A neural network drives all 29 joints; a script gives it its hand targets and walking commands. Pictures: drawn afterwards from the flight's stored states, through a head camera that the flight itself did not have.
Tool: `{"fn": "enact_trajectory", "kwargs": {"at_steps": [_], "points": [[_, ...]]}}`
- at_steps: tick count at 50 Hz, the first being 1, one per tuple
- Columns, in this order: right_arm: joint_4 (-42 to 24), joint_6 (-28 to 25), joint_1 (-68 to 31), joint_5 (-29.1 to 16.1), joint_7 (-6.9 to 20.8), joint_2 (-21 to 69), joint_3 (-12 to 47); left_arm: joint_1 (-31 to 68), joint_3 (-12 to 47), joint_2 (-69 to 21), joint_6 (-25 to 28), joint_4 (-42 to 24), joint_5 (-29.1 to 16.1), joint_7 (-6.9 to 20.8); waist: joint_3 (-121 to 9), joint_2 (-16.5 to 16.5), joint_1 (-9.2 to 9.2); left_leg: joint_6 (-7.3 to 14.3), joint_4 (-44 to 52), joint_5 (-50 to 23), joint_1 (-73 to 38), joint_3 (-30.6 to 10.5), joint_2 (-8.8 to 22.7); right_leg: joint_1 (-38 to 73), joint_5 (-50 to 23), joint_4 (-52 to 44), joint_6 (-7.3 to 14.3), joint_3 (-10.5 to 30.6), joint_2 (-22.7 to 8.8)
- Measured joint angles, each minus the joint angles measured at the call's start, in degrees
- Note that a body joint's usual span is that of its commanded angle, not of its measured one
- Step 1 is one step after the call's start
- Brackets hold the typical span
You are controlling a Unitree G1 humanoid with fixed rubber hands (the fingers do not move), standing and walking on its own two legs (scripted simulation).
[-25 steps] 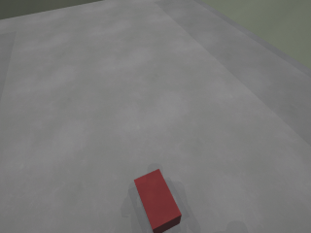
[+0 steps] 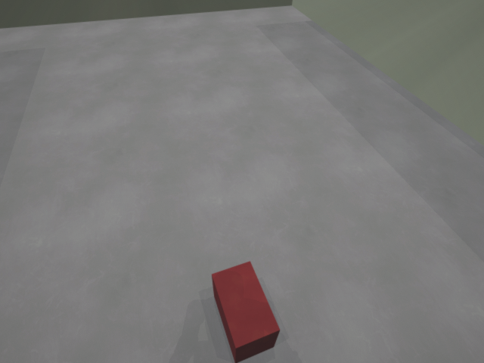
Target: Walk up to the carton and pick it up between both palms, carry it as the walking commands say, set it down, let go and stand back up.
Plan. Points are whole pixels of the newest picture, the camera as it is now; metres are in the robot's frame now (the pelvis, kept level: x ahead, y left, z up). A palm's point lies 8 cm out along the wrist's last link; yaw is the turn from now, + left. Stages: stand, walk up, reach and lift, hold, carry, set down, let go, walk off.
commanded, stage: walk up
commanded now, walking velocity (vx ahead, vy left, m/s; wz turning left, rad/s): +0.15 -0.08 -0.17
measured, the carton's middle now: (242, 310) +0.46 +0.01 -0.68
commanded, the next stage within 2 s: none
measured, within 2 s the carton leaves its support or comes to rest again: neither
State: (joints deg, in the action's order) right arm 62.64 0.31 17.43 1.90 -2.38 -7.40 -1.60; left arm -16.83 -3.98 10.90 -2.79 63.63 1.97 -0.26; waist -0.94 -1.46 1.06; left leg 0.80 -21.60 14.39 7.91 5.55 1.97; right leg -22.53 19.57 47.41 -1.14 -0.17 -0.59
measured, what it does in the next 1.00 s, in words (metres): steps on the spot: right foot, then left foot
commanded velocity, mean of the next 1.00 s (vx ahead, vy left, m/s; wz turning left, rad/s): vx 0.05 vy -0.04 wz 0.12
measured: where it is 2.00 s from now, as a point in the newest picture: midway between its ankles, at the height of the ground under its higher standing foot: outside the picture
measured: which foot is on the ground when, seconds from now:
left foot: down 0.00-0.18, up 0.20-0.50, down 0.52-1.00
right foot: up 0.00-0.16, down 0.18-0.82, up 0.84-1.00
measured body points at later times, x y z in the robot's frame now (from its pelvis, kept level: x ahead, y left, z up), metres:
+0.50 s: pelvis +0.06 -0.03 -0.01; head +0.09 -0.04 +0.44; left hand +0.00 +0.17 -0.16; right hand +0.11 -0.26 -0.17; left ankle +0.13 +0.10 -0.73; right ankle -0.03 -0.15 -0.75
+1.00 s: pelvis +0.05 -0.06 -0.01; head +0.11 -0.05 +0.44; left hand +0.13 +0.21 -0.15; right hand +0.00 -0.32 -0.16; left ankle +0.14 +0.09 -0.75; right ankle +0.03 -0.20 -0.70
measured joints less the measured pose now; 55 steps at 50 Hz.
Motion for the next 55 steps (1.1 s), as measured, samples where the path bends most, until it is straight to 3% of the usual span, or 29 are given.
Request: {"fn": "enact_trajectory", "kwargs": {"at_steps": [4, 7, 9, 10, 12, 14, 17, 22, 26, 28, 32, 37, 41, 45, 48, 52, 55], "points": [[-1.8, -1.4, -1.4, 0.4, -0.4, 0.3, -0.6, 0.2, -0.2, 0.0, -0.3, -0.1, -0.8, -0.1, 0.6, -0.5, -1.51, -0.7, -1.5, 0.7, 1.6, 1.9, 1.1, 1.7, 3.3, -0.8, -2.1, -2.5, -1.7], [-1.1, -1.6, 0.3, 0.7, -0.2, -0.8, -1.6, 1.6, 0.5, -0.7, 1.2, -1.0, -1.4, 0.0, 0.1, 1.0, -2.47, -1.6, -1.8, 1.0, 1.8, 1.8, 2.3, 6.3, 4.1, -10.8, -1.2, -3.7, -2.0], [0.0, -1.4, 2.3, 0.3, 0.2, -1.6, -2.0, 2.5, 0.8, -1.0, 3.1, -2.0, -1.5, -0.2, 0.0, 1.5, -2.15, -2.2, -5.0, 2.9, 2.7, 1.6, 2.6, 10.9, 0.8, -20.0, -0.2, -4.6, -2.3], [0.7, -1.2, 3.0, 0.0, 0.4, -2.2, -2.0, 2.9, 0.8, -1.6, 4.0, -2.0, -1.3, -0.3, 0.3, 2.6, -1.87, -2.0, -8.5, 5.5, 3.7, 1.0, 3.3, 11.7, -2.5, -21.0, 0.3, -5.3, -1.8], [1.7, -0.5, 4.3, -0.3, 0.9, -2.9, -1.8, 2.5, 1.1, -2.7, 5.1, -2.0, -0.6, -0.7, 0.4, 3.8, -1.79, -1.9, -18.2, 10.9, 7.1, -0.5, 3.2, 13.3, -2.2, -20.6, 1.0, -6.5, -1.5], [1.6, 0.0, 4.6, -0.5, 1.5, -3.0, -1.7, 1.0, 1.4, -3.5, 5.6, -1.6, 0.0, -1.0, 0.0, 3.5, -1.08, -2.3, -24.5, 11.5, 10.1, -0.3, 2.5, 15.3, -1.6, -22.3, 1.2, -6.5, -2.1], [0.2, 0.2, 2.4, -0.2, 2.4, -3.0, -1.8, -1.4, 1.8, -4.2, 5.8, -0.4, 0.5, -0.9, 0.5, 3.0, 0.02, -2.9, -26.7, 8.8, 13.5, -0.3, 2.6, 17.9, -2.2, -25.4, 1.0, -5.6, -2.6], [-2.3, -0.2, -2.8, -0.4, 2.9, -2.4, -1.4, -4.5, 2.7, -4.8, 6.3, 1.1, -0.3, -1.1, 2.8, 2.4, 0.48, -3.2, -20.4, 1.2, 16.3, -0.7, 3.0, 21.3, -2.6, -29.0, 0.2, -5.8, -3.2], [-3.3, -1.1, -6.2, -1.5, 1.9, -2.4, -0.6, -5.8, 3.2, -5.4, 5.8, 2.1, -1.3, -1.7, 4.8, 2.7, 0.57, -1.8, -9.0, -7.8, 12.9, -0.6, 1.4, 21.6, 0.9, -25.4, -1.0, -6.3, -2.8], [-3.0, -1.6, -7.1, -1.4, 1.3, -1.6, -0.4, -5.8, 3.3, -4.7, 5.1, 2.6, -1.9, -1.7, 5.1, 1.2, 0.47, 0.4, -8.0, -6.3, 11.6, 0.4, 0.7, 20.5, 3.7, -21.3, -1.6, -6.0, -3.7], [-2.5, -1.4, -7.8, -1.8, 0.7, 0.1, 0.4, -4.3, 3.4, -2.9, 3.8, 1.8, -2.6, -2.2, 4.8, -1.8, 0.9, 0.3, -7.7, -3.3, 10.6, 1.8, -0.1, 18.4, 3.5, -19.4, 0.1, -3.7, -4.0], [-0.9, -0.5, -7.5, -1.9, 0.3, 0.3, 0.5, -2.1, 3.9, -2.3, 3.7, 1.6, -1.8, -2.1, 3.8, -1.5, -0.38, 0.5, -5.8, -3.8, 9.1, 2.3, -0.5, 20.5, 2.5, -23.3, -1.8, -3.6, -4.4], [0.0, -0.4, -6.1, -1.7, 0.3, -0.3, -0.1, -1.2, 4.1, -2.3, 3.5, 1.0, -1.5, -2.1, 3.1, -0.2, -1.62, 0.4, -5.0, -4.0, 8.3, 2.4, -0.4, 21.2, 2.1, -23.9, -2.0, -3.8, -4.3], [-1.3, 0.1, -3.3, -0.4, -0.3, -1.7, -2.0, 1.9, 1.8, 0.6, 0.0, -2.6, -0.5, -1.8, 4.7, 1.8, -5.16, -0.8, -6.6, -5.3, 11.8, -1.4, 1.6, 9.5, 10.9, -0.1, -2.2, -4.4, -0.7], [-0.9, 0.9, -0.1, 0.3, -0.8, -3.6, -2.6, 5.8, 0.5, 2.8, -0.2, -6.7, -0.9, -1.2, 6.6, 2.5, -5.97, -1.8, -4.4, -8.6, 13.1, -4.4, 2.1, 1.6, 8.4, 8.6, -1.3, -3.1, -0.4], [0.0, 2.7, 2.0, 0.1, -0.5, -6.2, -3.5, 9.0, 0.1, 3.8, -0.2, -11.6, -0.9, 0.0, 7.3, 3.0, -6.38, -3.5, -2.1, -12.2, 15.1, -7.3, 2.4, -1.4, 5.8, 0.6, -0.3, 0.2, -1.6], [-0.3, 4.0, 2.6, -0.8, -0.3, -7.4, -4.4, 8.4, 0.8, 3.9, -0.1, -14.0, -1.4, 0.8, 5.5, 3.2, -6.14, -4.5, -2.2, -12.5, 17.7, -8.8, 3.1, 1.4, 4.3, -9.9, 0.3, 0.4, -2.0]]}}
